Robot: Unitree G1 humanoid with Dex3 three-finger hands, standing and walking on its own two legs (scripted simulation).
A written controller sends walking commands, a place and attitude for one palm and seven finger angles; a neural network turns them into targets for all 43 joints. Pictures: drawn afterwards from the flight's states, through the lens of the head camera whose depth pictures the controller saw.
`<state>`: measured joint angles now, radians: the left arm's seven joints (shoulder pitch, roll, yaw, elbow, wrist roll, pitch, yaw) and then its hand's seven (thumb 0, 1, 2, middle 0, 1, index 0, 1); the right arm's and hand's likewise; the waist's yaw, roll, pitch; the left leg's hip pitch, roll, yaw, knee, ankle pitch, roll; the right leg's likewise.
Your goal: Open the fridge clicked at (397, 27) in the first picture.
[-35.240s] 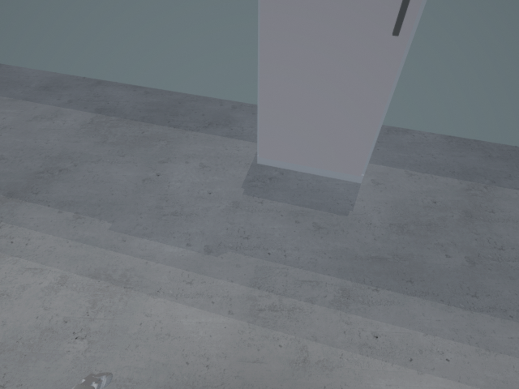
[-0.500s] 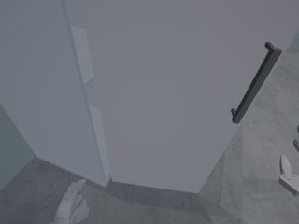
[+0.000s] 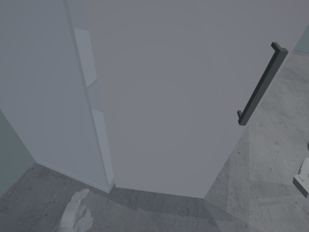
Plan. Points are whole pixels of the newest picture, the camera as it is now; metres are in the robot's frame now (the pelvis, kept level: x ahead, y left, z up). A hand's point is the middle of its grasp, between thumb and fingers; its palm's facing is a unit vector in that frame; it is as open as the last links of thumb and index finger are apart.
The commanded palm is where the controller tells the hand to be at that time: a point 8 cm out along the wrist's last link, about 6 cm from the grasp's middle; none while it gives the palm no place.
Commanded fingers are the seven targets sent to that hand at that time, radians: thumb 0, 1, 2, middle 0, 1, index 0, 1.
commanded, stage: step back with the hand held close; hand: right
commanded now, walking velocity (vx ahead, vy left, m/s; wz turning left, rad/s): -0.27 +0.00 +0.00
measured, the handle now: (256, 88) +0.47 -0.30 +0.17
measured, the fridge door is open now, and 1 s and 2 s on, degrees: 75 75 75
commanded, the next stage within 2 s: stop stepping back and stand still in 1.14 s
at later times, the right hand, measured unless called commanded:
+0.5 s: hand out of the picture +0.13 -0.32 +0.16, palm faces +0.43 +0.77 -0.47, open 7.4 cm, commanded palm +0.06 -0.35 +0.17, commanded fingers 0.00 -0.90 -0.90 0.20 0.30 0.20 0.30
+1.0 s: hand out of the picture +0.03 -0.35 +0.17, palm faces +0.48 +0.78 -0.41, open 7.4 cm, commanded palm -0.02 -0.37 +0.17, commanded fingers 0.00 -0.90 -0.90 0.20 0.30 0.20 0.30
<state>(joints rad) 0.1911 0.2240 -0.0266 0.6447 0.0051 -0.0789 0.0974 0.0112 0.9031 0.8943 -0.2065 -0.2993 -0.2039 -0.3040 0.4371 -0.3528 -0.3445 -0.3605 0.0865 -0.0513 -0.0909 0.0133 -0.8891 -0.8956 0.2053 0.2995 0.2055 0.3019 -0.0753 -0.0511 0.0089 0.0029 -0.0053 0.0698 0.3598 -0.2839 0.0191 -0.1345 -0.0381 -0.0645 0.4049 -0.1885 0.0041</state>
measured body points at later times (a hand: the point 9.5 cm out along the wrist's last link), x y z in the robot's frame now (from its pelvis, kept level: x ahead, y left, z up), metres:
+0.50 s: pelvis -0.07 -0.05 -0.01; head -0.06 -0.06 +0.44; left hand +0.12 +0.18 -0.08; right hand +0.10 -0.36 +0.18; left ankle -0.05 +0.09 -0.74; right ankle +0.02 -0.12 -0.74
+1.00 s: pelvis -0.15 -0.07 -0.01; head -0.13 -0.10 +0.44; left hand +0.06 +0.13 -0.07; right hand +0.00 -0.39 +0.19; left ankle -0.24 +0.05 -0.73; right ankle +0.02 -0.13 -0.74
